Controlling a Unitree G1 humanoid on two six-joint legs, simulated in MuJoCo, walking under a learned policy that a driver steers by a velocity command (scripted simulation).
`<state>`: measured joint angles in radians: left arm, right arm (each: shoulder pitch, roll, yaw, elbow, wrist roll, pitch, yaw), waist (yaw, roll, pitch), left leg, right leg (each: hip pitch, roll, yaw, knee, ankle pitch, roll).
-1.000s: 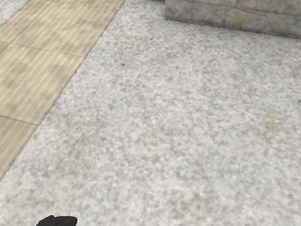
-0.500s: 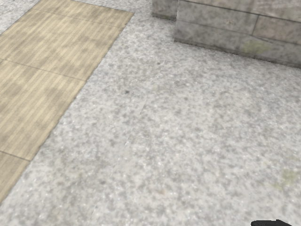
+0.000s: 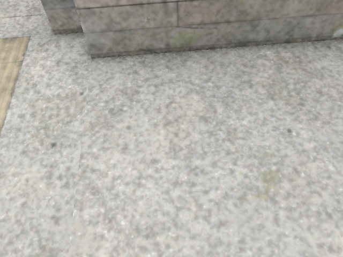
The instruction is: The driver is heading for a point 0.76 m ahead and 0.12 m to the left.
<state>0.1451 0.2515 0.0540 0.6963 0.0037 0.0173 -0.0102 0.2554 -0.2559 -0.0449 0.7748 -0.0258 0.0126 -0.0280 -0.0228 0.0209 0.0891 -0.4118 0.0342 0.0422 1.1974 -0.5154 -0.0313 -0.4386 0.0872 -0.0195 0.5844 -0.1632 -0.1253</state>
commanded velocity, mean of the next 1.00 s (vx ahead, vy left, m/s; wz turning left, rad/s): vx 0.02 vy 0.00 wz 0.18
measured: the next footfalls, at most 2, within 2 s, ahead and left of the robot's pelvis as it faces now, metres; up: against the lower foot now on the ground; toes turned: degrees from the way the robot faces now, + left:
left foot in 0.40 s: +0.08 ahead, +0.13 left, +0.00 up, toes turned -5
right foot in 0.76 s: +0.08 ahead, -0.08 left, +0.00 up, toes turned +13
